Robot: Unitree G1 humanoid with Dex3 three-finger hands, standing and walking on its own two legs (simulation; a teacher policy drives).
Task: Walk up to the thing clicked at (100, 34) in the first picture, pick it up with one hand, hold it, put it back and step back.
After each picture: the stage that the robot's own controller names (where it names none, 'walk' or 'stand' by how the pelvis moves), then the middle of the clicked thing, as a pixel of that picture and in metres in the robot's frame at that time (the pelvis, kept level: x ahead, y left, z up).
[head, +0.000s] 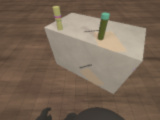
stand; (102, 27) +0.83 -0.09 +0.13
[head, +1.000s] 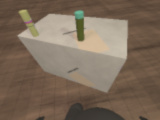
walk; (80, 27) +0.71 +0.15 +0.15
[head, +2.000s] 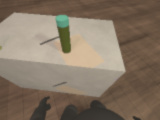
stand; (64, 37) +0.50 +0.20 +0.16
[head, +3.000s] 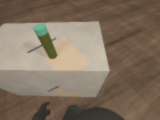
stand; (47, 44) +0.46 +0.32 +0.14
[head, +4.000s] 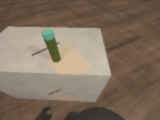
stand; (52, 48) +0.46 +0.29 +0.12
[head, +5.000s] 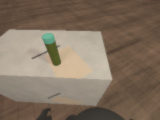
stand; (53, 51) +0.44 +0.28 +0.12
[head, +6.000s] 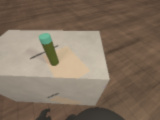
stand; (50, 51) +0.44 +0.30 +0.12
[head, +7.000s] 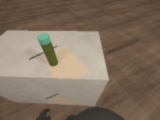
stand; (49, 52) +0.43 +0.31 +0.12
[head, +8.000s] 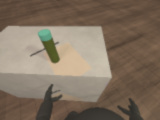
rise first; (50, 48) +0.44 +0.30 +0.13
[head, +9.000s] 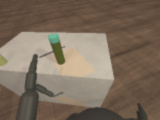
go down; (57, 50) +0.45 +0.30 +0.13
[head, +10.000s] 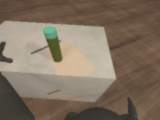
go down; (54, 47) +0.45 +0.26 +0.13
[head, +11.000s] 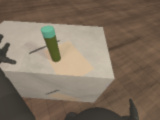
approach; (52, 46) +0.45 +0.27 +0.14
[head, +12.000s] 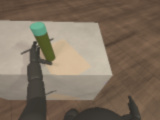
close in; (45, 45) +0.44 +0.29 +0.16
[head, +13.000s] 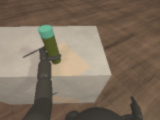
lift; (51, 47) +0.42 +0.25 +0.18
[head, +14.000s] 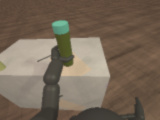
lift; (65, 47) +0.34 +0.16 +0.29
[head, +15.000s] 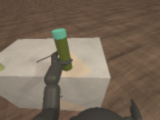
hold; (63, 51) +0.35 +0.18 +0.24
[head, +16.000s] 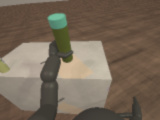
hold; (63, 42) +0.32 +0.16 +0.33
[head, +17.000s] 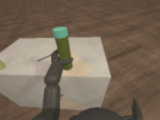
hold; (64, 51) +0.35 +0.17 +0.25
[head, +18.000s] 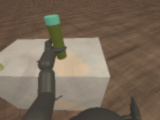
crouch; (57, 39) +0.40 +0.21 +0.30
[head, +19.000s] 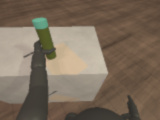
lower; (46, 41) +0.46 +0.27 +0.20
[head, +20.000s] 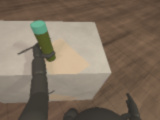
lower; (45, 44) +0.44 +0.27 +0.17
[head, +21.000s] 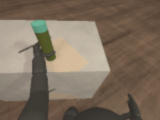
lower; (46, 43) +0.45 +0.27 +0.17
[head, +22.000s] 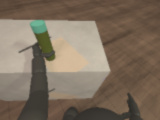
lower; (45, 43) +0.45 +0.28 +0.17
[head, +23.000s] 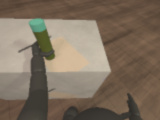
lower; (44, 42) +0.45 +0.28 +0.17
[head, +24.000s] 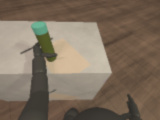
open; (46, 44) +0.44 +0.28 +0.17
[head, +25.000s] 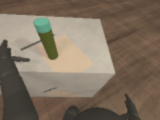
sink last; (48, 42) +0.44 +0.26 +0.17
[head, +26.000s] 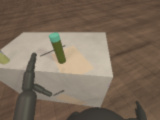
sink last; (58, 49) +0.46 +0.29 +0.14
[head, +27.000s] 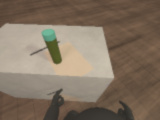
stand; (53, 49) +0.43 +0.27 +0.13
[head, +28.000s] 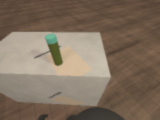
stand; (55, 51) +0.45 +0.28 +0.12
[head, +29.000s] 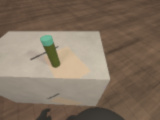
stand; (51, 53) +0.42 +0.29 +0.12
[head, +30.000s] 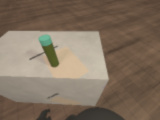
stand; (50, 53) +0.42 +0.30 +0.12
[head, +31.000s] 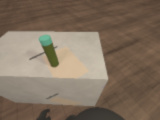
stand; (50, 53) +0.43 +0.30 +0.12
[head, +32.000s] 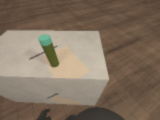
stand; (50, 53) +0.42 +0.30 +0.12
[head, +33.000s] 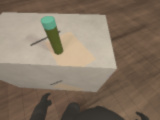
walk; (54, 38) +0.48 +0.26 +0.14
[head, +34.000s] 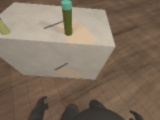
walk; (67, 20) +0.70 +0.23 +0.14
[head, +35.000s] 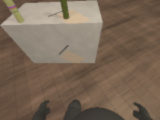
stand; (64, 6) +1.02 +0.34 +0.16
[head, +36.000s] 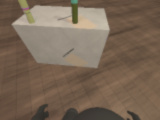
stand; (74, 11) +1.04 +0.25 +0.14
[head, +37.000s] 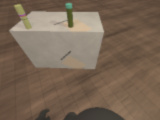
stand; (69, 16) +1.05 +0.27 +0.12
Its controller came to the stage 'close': yes
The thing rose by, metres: 0.20
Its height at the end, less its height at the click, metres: +0.00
